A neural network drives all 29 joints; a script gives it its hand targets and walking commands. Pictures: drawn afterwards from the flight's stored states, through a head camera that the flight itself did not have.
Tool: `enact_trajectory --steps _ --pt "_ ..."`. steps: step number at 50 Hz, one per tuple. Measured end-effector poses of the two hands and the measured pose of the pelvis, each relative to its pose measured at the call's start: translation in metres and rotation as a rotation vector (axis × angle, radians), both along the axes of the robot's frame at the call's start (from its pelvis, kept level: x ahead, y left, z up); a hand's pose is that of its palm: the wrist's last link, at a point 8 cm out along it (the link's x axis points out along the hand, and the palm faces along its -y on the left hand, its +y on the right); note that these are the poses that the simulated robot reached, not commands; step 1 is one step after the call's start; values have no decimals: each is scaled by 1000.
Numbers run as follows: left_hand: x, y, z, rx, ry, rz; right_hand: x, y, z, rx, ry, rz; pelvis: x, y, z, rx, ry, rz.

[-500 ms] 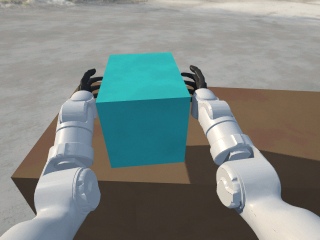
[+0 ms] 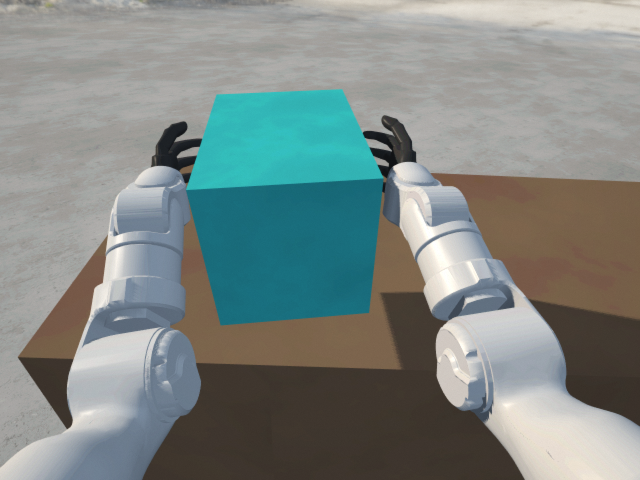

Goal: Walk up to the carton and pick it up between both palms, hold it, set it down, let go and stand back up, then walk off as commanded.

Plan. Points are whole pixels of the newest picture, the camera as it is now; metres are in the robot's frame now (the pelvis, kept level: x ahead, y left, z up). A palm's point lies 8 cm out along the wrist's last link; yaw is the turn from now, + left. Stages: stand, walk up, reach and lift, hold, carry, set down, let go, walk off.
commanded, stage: hold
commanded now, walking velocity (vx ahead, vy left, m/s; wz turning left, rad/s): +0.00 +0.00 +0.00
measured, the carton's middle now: (287, 195) +0.45 +0.03 +0.20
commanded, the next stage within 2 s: none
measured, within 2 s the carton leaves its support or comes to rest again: neither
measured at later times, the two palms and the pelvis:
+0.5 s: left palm (160, 167) +0.39 +0.17 +0.27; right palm (406, 164) +0.38 -0.11 +0.28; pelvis +0.00 +0.00 +0.00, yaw +0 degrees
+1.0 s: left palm (158, 164) +0.38 +0.17 +0.28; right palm (409, 160) +0.38 -0.11 +0.29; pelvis +0.00 +0.00 +0.00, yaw +0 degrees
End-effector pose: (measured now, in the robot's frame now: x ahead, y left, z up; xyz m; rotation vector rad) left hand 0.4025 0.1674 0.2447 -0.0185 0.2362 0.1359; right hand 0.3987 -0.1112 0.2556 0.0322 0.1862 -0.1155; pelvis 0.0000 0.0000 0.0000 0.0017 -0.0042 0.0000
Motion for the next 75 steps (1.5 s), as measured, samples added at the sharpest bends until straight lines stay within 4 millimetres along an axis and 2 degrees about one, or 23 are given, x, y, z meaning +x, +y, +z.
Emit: enact_trajectory --steps 30,75 --pt "-20 1 32 9 -18 9 -17 0 28 15 -5 12 0 0 0 0 -1 1" --pt "-22 -1 35 13 -13 5 -20 -1 32 6 14 13 0 -1 0 0 -1 3"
